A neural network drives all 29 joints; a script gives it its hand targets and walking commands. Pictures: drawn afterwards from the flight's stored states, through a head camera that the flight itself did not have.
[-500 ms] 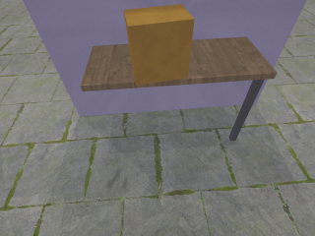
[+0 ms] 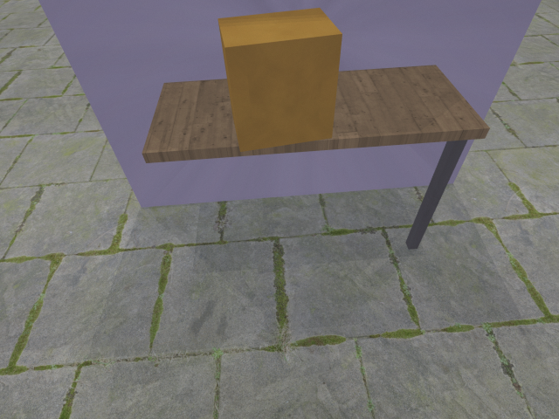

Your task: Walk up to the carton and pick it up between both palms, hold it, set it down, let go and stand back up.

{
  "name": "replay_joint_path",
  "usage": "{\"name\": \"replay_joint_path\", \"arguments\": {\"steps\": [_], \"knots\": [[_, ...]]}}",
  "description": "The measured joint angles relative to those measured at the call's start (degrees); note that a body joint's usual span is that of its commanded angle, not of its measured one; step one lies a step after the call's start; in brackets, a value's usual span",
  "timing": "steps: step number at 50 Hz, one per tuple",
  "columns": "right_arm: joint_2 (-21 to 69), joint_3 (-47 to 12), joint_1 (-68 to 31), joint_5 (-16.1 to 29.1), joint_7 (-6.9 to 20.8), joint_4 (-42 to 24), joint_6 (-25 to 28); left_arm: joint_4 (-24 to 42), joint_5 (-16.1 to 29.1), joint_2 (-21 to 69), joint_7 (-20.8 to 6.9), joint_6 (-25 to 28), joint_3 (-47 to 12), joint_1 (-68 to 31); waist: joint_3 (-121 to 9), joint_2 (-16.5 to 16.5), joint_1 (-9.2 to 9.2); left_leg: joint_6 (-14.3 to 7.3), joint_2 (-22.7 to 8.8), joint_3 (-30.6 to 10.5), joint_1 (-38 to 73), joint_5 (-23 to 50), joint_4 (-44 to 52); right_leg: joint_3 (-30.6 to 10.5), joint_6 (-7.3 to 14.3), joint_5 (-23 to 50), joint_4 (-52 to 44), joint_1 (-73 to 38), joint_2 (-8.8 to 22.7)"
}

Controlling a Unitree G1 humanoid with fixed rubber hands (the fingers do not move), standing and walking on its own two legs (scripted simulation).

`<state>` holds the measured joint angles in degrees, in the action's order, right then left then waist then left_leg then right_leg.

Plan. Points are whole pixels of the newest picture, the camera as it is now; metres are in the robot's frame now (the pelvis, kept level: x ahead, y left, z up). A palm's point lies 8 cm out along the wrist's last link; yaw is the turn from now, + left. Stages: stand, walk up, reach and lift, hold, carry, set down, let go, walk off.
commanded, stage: walk up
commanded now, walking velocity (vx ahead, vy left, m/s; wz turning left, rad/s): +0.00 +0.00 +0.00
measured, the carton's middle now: (278, 82) +0.94 +0.02 +0.02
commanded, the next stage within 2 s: none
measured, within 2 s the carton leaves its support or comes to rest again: neither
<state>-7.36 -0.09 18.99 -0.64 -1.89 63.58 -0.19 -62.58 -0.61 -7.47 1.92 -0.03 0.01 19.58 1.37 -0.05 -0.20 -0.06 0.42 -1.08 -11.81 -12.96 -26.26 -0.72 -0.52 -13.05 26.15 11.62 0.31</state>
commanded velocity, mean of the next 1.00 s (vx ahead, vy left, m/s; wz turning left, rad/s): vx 0.00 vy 0.00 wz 0.00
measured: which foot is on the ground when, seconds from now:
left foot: down 0.00-0.82, up 0.84-1.00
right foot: down 0.00-0.32, up 0.34-0.76, down 0.78-1.00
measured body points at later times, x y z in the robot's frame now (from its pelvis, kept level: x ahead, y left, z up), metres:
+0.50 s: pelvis +0.10 +0.03 +0.00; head +0.09 +0.06 +0.45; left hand +0.08 +0.29 -0.16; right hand +0.05 -0.21 -0.13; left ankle +0.05 +0.10 -0.74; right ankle +0.16 -0.12 -0.66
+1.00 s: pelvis +0.34 -0.03 +0.00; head +0.35 -0.03 +0.44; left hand +0.31 +0.22 -0.15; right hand +0.44 -0.28 -0.13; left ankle +0.29 +0.11 -0.65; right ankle +0.41 -0.08 -0.74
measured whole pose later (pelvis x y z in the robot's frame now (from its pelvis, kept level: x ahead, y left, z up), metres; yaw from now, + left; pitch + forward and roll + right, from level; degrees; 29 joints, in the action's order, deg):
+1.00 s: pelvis +0.34 -0.03 +0.00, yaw +13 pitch -4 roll +1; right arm -13.2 1.9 23.2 -3.0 -0.1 46.0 3.1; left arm -52.2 -0.6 -13.4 0.8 1.5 1.4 18.8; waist 5.2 -1.7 2.0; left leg -2.0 0.0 -1.9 -24.3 -24.2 -67.7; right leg 7.4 5.3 -11.7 29.0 13.1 -0.6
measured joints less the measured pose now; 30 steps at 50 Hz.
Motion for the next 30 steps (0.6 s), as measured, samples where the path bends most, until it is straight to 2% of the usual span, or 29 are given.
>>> {"name": "replay_joint_path", "arguments": {"steps": [2, 6, 8, 9, 11, 14, 16, 18, 20, 22, 26, 30], "knots": [[0.13, -0.02, 0.02, 0.00, -0.04, 0.19, 0.01, -0.23, 0.01, 0.13, -0.01, 0.02, 0.01, -0.03, -0.05, -0.02, 0.01, 0.02, -0.02, 0.00, -0.01, -0.02, 0.00, -0.03, 0.01, -0.01, 0.00, 0.02, -0.03], [-0.33, 0.50, 3.02, -1.12, 0.69, -1.37, 0.64, 1.28, -1.82, -1.43, -0.99, 0.41, 0.53, 1.50, -1.94, 0.07, -0.59, -1.21, 0.53, -2.61, -2.20, -12.94, -5.14, 0.80, 1.54, -15.22, 4.53, 1.15, -0.62], [-1.04, 0.77, 4.03, -1.15, 0.94, -2.11, 0.73, 2.25, -1.82, -2.66, -1.18, 0.93, 0.77, 1.88, -2.07, 0.15, -0.37, -1.20, 0.53, -3.68, -3.32, -14.74, -6.98, 1.59, 2.04, -15.13, 4.50, 1.18, -0.86], [-1.50, 0.95, 4.22, -1.23, 1.10, -2.52, 0.80, 2.57, -1.84, -3.13, -1.17, 1.23, 0.96, 1.79, -1.53, 0.38, -0.23, -0.99, 0.33, -3.89, -4.03, -14.44, -8.47, 2.27, 2.24, -13.39, 4.08, 0.78, -0.96], [-2.37, 1.37, 4.43, -1.67, 1.44, -3.53, 1.00, 2.68, -1.78, -4.05, -0.88, 1.51, 1.33, 1.55, -0.22, 0.34, 0.02, -0.67, 0.01, -1.68, -5.72, -13.09, -11.81, 3.81, 2.44, -10.46, 3.45, -0.68, -0.38], [-3.69, 2.03, 5.11, -2.16, 1.85, -5.66, 1.78, 1.84, -1.92, -5.62, -0.74, 0.91, 1.69, 2.29, 0.17, -0.46, 0.60, -1.05, 0.25, 1.54, -6.03, -11.53, -12.09, 5.12, 2.46, -12.29, 4.46, -2.88, 1.09], [-4.55, 2.69, 6.09, -2.40, 1.86, -7.76, 2.83, 1.08, -2.21, -6.66, -1.06, -0.08, 1.53, 3.23, -0.52, -1.02, 0.49, -2.11, 1.11, 2.07, -4.64, -8.96, -10.25, 4.64, 2.27, -18.94, 9.34, -2.21, 1.86], [-4.64, 2.91, 7.36, -1.96, 1.04, -9.44, 3.47, 0.90, -2.57, -7.33, -1.61, -1.43, 1.23, 3.25, -0.77, -1.38, -0.37, -3.33, 1.90, 2.10, -4.16, -5.99, -11.51, 2.49, 1.39, -20.99, 20.83, 1.75, 1.08], [-3.72, 2.45, 8.88, -1.11, -0.14, -9.19, 2.97, 1.91, -2.78, -7.94, -2.34, -2.04, 0.98, 2.59, -0.94, -1.61, -1.17, -4.82, 2.35, 0.97, -1.59, -7.73, -9.95, 1.99, 0.39, -18.82, 29.66, 6.23, 0.16], [-2.41, 1.77, 10.66, -0.74, -0.55, -8.74, 2.74, 3.33, -2.83, -8.60, -2.92, -1.62, 0.73, 1.12, -0.57, -1.89, -1.60, -3.69, 2.27, -0.36, 1.83, -6.01, -5.56, 2.10, -0.34, -13.63, 33.62, 10.77, 0.21], [0.05, 0.62, 13.88, -1.01, -0.18, -8.32, 3.93, 5.98, -2.72, -9.63, -3.60, -0.18, 0.42, -2.12, 1.33, -2.74, -1.98, -2.98, 2.13, -2.27, 7.95, -4.12, 2.13, 0.89, -1.08, -2.49, 34.30, 19.17, 1.94], [1.26, 0.05, 16.29, -1.35, 0.36, -8.06, 4.95, 7.16, -2.76, -9.36, -3.47, -0.36, 0.00, -3.98, 2.16, -3.36, -1.46, -2.68, 2.09, -2.63, 11.86, -5.85, 4.70, 0.98, -1.53, 4.97, 30.93, 24.36, 3.22]]}}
